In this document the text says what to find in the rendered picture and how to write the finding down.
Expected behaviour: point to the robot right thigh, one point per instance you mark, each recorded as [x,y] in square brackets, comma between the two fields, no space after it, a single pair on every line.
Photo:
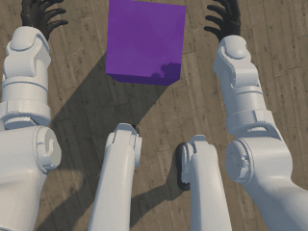
[209,211]

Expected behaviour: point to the robot right upper arm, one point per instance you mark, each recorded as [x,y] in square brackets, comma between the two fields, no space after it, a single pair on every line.
[263,166]

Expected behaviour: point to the left robot hand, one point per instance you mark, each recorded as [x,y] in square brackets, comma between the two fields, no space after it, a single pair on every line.
[33,15]

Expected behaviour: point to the right robot hand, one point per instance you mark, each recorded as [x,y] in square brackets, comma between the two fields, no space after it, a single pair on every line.
[230,24]

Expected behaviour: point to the robot left upper arm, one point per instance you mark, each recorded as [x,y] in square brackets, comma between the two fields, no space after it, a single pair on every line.
[26,156]

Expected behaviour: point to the robot right forearm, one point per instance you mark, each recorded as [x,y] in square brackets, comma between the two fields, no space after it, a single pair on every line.
[242,95]

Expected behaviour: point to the robot right foot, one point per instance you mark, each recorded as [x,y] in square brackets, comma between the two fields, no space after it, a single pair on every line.
[184,186]

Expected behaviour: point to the carton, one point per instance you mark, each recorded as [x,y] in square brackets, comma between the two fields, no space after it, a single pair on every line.
[145,42]

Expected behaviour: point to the robot left forearm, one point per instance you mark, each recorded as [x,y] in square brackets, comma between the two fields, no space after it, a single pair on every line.
[24,100]

